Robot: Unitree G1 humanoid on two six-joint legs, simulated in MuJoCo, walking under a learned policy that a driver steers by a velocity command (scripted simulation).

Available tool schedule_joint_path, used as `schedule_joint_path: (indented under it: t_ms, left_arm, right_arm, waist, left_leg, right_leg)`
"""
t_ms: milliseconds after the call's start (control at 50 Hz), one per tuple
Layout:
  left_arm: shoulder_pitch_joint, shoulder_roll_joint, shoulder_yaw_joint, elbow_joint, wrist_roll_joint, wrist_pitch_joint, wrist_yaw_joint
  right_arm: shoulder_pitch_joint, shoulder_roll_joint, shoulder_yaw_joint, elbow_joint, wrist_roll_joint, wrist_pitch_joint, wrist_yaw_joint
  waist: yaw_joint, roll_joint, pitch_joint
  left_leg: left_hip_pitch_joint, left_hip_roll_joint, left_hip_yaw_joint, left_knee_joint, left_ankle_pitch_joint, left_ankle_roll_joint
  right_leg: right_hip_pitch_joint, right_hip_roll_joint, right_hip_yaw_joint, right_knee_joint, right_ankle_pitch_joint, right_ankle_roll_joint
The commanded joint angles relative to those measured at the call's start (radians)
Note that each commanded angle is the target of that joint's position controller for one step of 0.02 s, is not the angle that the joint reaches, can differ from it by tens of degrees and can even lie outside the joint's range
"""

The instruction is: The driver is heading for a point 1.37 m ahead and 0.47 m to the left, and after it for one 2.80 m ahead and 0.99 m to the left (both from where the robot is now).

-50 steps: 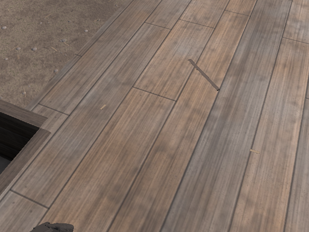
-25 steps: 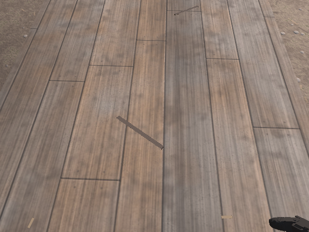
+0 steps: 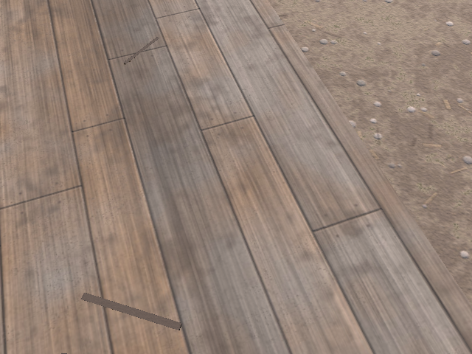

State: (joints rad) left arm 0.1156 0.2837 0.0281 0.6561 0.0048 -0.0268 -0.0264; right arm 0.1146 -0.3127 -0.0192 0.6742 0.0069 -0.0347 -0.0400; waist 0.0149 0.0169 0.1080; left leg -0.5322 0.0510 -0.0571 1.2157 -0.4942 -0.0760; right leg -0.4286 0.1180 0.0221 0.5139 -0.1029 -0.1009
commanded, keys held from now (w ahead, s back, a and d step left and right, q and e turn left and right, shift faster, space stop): shift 1.00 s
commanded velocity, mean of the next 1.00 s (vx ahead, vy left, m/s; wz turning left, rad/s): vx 0.03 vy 0.00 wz -0.05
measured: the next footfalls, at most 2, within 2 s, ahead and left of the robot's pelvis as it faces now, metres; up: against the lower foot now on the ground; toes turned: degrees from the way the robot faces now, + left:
left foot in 0.20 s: +0.13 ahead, +0.19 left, +0.00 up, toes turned -2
right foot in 1.46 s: +0.24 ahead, -0.08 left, +0.00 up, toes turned -6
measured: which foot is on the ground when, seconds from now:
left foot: up 0.00-0.18, down 0.20-1.00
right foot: down 0.00-1.00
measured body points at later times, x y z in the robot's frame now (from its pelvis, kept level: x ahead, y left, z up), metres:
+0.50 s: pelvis +0.08 +0.08 +0.01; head +0.09 +0.07 +0.46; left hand +0.20 +0.33 -0.12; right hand +0.22 -0.17 -0.10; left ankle +0.09 +0.19 -0.73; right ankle +0.10 -0.06 -0.73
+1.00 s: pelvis +0.10 +0.10 +0.01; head +0.11 +0.10 +0.46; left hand +0.18 +0.36 -0.13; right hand +0.19 -0.16 -0.12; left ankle +0.09 +0.19 -0.73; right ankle +0.10 -0.06 -0.73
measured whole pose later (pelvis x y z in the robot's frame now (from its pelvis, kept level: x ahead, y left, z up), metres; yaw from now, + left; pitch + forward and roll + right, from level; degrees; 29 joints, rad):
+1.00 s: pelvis +0.10 +0.10 +0.01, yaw -2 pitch -2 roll +0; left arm 0.15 0.23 0.05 1.04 0.00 0.02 0.05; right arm 0.21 -0.23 -0.02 0.89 -0.01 -0.02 -0.01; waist 0.00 0.01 0.04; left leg -0.18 -0.04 0.01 0.50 -0.29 0.04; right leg -0.20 -0.01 0.11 0.49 -0.27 0.05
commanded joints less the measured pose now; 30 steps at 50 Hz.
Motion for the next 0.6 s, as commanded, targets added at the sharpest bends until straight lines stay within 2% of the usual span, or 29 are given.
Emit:
schedule_joint_path:
  t_ms: [20,60,80,140,180,200,220,240,260,280,300,340,460,600]
  left_arm:
    - [0.0,0.142,0.046,-0.034,0.009,-0.015,0.022]
    - [-0.009,0.137,0.047,-0.022,0.006,-0.001,0.031]
    - [-0.009,0.132,0.046,-0.016,0.006,0.007,0.033]
    - [-0.006,0.107,0.037,0.007,0.004,0.023,0.027]
    - [-0.008,0.07,0.022,0.022,0.0,0.026,0.022]
    - [0.042,0.033,0.009,0.043,0.006,0.021,0.021]
    - [0.105,0.018,0.006,0.056,0.022,0.016,0.022]
    - [0.17,0.018,0.012,0.063,0.007,0.015,0.024]
    - [0.119,0.048,0.016,0.066,0.016,0.02,0.03]
    - [0.065,0.064,0.024,0.063,0.017,0.028,0.032]
    - [0.053,0.064,0.027,0.071,0.017,0.038,0.036]
    - [0.06,0.056,0.026,0.079,0.016,0.046,0.04]
    - [0.059,0.042,0.029,0.125,0.005,0.028,0.045]
    - [0.064,0.046,0.035,0.183,0.001,0.037,0.059]
  right_arm:
    - [0.149,-0.068,-0.023,-0.023,-0.015,0.005,-0.011]
    - [0.128,-0.041,-0.013,-0.019,-0.011,0.012,-0.009]
    - [0.113,-0.042,-0.013,-0.019,-0.007,0.017,-0.006]
    - [0.061,-0.052,-0.018,-0.029,-0.003,0.033,0.001]
    - [0.067,-0.03,-0.017,-0.024,-0.015,0.029,0.011]
    - [0.06,-0.039,-0.018,-0.031,-0.033,0.026,0.014]
    - [0.046,-0.11,-0.029,-0.052,-0.046,0.024,0.011]
    - [-0.002,-0.118,-0.032,-0.044,-0.051,0.026,0.013]
    - [-0.034,-0.065,-0.023,-0.047,-0.044,0.021,0.021]
    - [-0.034,-0.035,-0.015,-0.042,-0.043,0.015,0.024]
    - [-0.02,-0.049,-0.017,-0.036,-0.042,0.009,0.027]
    - [0.01,-0.051,-0.017,-0.023,-0.035,-0.003,0.026]
    - [0.062,-0.029,-0.017,-0.001,-0.022,-0.01,0.019]
    - [0.069,-0.016,-0.021,0.029,-0.018,-0.007,0.029]
  waist:
    - [-0.049,-0.042,-0.281]
    - [-0.04,-0.062,-0.316]
    - [-0.035,-0.075,-0.317]
    - [-0.02,-0.112,-0.26]
    - [-0.045,-0.117,-0.214]
    - [-0.037,-0.094,-0.194]
    - [0.01,0.033,-0.183]
    - [0.069,0.184,-0.191]
    - [0.046,0.16,-0.159]
    - [0.028,0.12,-0.128]
    - [0.016,0.1,-0.103]
    - [0.01,0.08,-0.089]
    - [-0.012,0.007,-0.149]
    - [-0.01,-0.011,-0.146]
  left_leg:
    - [0.1,0.024,0.004,-0.178,0.056,-0.009]
    - [0.167,0.016,0.014,-0.299,0.163,-0.013]
    - [0.195,0.011,0.016,-0.344,0.203,-0.014]
    - [0.259,-0.002,0.02,-0.48,0.251,-0.002]
    - [0.355,-0.023,0.046,-0.681,0.352,0.031]
    - [0.403,0.01,0.006,-0.76,0.42,0.056]
    - [0.425,0.14,-0.12,-0.787,0.574,0.105]
    - [0.304,0.202,-0.169,-0.823,0.44,0.187]
    - [0.192,0.154,-0.168,-0.862,0.219,0.181]
    - [0.161,0.094,-0.119,-0.857,0.106,0.138]
    - [0.151,0.063,-0.086,-0.852,0.086,0.112]
    - [0.177,0.046,-0.062,-0.832,0.132,0.095]
    - [0.279,0.027,-0.035,-0.769,0.342,0.115]
    - [0.294,0.012,-0.023,-0.767,0.419,0.124]
  right_leg:
    - [0.144,-0.283,0.23,-0.125,0.671,-0.197]
    - [0.138,-0.262,0.19,-0.123,0.612,-0.175]
    - [0.129,-0.258,0.185,-0.128,0.53,-0.168]
    - [0.081,-0.253,0.209,-0.138,0.187,-0.138]
    - [0.038,-0.224,0.213,-0.107,-0.014,-0.084]
    - [0.015,-0.189,0.208,-0.082,-0.119,-0.025]
    - [-0.017,-0.115,0.153,0.015,-0.282,0.037]
    - [0.061,-0.074,0.064,0.025,-0.308,0.074]
    - [0.17,-0.101,0.056,0.004,-0.208,0.102]
    - [0.188,-0.101,0.067,-0.007,-0.153,0.103]
    - [0.183,-0.103,0.08,-0.009,-0.143,0.095]
    - [0.174,-0.116,0.103,-0.027,-0.123,0.083]
    - [0.196,-0.127,0.111,-0.02,-0.011,0.094]
    - [0.235,-0.138,0.12,-0.017,0.053,0.104]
